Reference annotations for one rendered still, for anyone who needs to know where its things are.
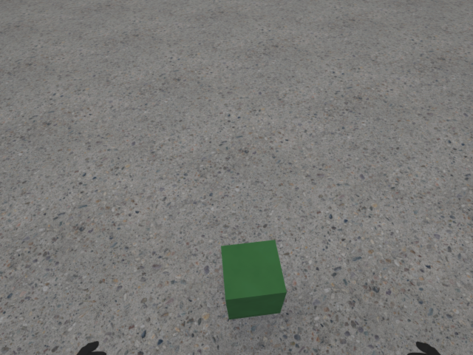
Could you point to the carton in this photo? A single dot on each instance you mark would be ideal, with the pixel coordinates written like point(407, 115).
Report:
point(253, 279)

